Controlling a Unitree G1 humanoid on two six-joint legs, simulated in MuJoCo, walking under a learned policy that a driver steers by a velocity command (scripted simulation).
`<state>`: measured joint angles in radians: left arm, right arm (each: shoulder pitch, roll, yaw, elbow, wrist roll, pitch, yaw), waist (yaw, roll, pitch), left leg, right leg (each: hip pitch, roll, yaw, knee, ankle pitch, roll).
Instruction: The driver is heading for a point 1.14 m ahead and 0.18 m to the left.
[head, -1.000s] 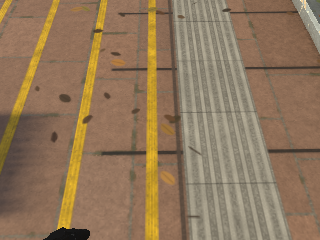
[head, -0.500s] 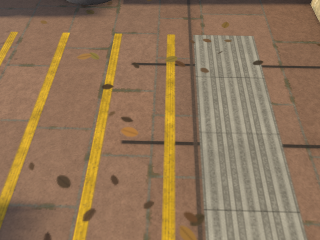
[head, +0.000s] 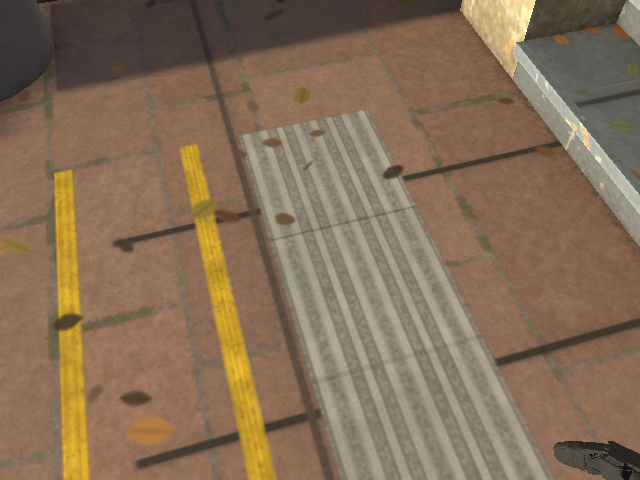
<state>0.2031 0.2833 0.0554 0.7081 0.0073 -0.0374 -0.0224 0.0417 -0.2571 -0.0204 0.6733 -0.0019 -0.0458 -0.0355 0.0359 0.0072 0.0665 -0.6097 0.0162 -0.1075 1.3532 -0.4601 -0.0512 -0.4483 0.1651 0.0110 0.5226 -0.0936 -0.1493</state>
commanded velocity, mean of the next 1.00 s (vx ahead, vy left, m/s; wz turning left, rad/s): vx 0.03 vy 0.00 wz -0.09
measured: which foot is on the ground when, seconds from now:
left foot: up 0.00-0.26, down 0.28-1.00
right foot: down 0.00-1.00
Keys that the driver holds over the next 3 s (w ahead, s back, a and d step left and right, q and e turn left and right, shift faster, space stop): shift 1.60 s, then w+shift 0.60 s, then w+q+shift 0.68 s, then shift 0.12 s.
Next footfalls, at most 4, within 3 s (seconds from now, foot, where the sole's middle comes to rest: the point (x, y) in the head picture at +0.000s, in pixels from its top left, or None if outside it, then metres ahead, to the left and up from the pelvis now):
0.28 left None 0.15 0.21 -0.76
1.96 right None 0.25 -0.07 -0.76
2.46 left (320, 356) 0.69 0.07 -0.76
2.88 right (347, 194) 1.17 0.01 -0.76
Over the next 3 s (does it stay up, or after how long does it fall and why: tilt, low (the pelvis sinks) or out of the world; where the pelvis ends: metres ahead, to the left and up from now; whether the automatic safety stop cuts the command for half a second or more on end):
stays up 1.01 0.08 0.00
